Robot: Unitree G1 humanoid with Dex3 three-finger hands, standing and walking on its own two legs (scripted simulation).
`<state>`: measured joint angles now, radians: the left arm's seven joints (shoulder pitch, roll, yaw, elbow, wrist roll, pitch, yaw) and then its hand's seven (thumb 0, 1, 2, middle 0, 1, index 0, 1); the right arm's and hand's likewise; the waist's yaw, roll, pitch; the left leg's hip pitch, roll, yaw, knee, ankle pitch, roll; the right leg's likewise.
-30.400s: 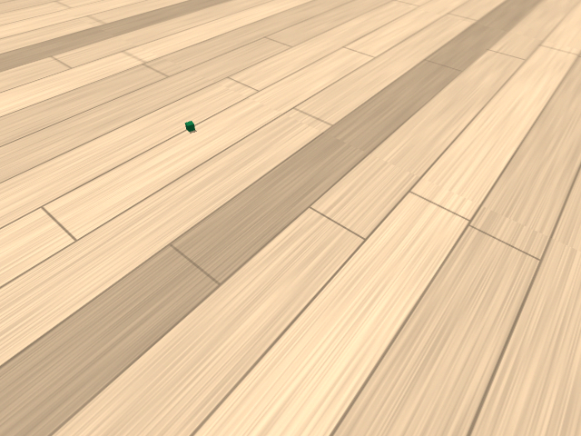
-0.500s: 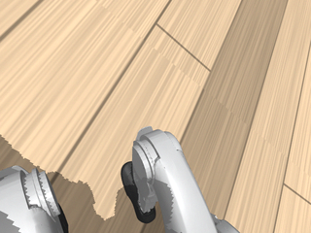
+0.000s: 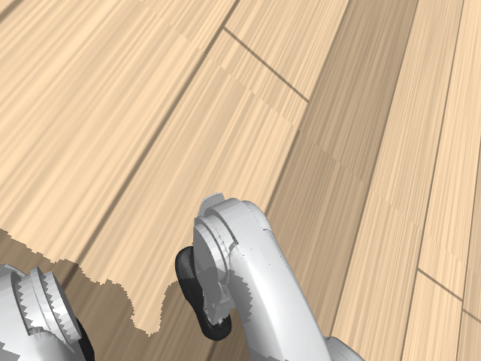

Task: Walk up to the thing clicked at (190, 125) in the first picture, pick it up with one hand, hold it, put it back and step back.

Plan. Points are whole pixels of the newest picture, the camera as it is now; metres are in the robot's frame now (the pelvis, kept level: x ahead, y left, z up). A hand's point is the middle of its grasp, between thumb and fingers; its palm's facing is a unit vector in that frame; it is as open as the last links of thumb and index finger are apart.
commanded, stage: rest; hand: left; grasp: from above
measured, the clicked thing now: out of the picture +0.47 +0.34 -0.28
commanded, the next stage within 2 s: open in 0.30 s
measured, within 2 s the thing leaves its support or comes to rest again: neither
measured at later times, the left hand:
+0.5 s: hand out of the picture +0.45 +0.33 -0.25, palm faces -0.37 -0.26 -0.89, open 5.7 cm
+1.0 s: hand out of the picture +0.46 +0.34 -0.25, palm faces -0.38 -0.26 -0.89, open 11.4 cm
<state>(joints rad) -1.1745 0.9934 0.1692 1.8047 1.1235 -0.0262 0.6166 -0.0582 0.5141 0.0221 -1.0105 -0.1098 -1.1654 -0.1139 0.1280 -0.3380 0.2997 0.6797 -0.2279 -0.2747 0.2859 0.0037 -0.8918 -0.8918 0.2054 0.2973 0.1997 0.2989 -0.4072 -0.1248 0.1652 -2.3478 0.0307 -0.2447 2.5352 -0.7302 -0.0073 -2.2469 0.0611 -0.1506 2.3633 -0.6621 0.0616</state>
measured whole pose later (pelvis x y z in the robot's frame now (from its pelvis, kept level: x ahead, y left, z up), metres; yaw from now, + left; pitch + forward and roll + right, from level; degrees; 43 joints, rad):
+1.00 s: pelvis -0.01 +0.00 +0.01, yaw -2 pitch +28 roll -15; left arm -1.20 1.09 0.14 1.82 1.11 -0.04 0.62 0.00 -0.08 0.61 -0.49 -0.61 -0.49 -0.61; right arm 0.13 -0.37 0.35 0.63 -0.23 -0.29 0.28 0.00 -0.89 -0.89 0.21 0.30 0.20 0.30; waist -0.44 -0.17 0.23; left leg -2.33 0.03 -0.27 2.52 -0.72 0.00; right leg -2.21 0.07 -0.18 2.31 -0.64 0.07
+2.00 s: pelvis +0.00 +0.00 +0.02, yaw +0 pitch +32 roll -15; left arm -0.95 0.93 0.14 1.36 1.13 -0.04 0.43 0.01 -0.37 0.89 -0.23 -0.83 -0.22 -0.84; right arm 0.18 -0.34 0.24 0.67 -0.18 -0.19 0.29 0.01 -0.90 -0.90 0.21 0.30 0.20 0.30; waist -0.34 -0.05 0.05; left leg -2.33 0.03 -0.25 2.47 -0.73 -0.01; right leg -2.22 0.05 -0.16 2.30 -0.66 0.05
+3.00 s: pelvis +0.00 -0.01 +0.09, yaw +8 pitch +36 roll -7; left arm -0.61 0.63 0.10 0.81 0.81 -0.03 0.12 0.00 0.40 0.83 -0.22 -0.41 -0.21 -0.41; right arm 0.19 -0.29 0.00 0.64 -0.04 0.03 0.10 0.01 -0.90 -0.89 0.21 0.30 0.20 0.30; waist -0.14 0.04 -0.15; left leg -2.15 0.02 -0.11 2.20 -0.69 0.00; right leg -2.08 0.01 -0.06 2.13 -0.67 0.04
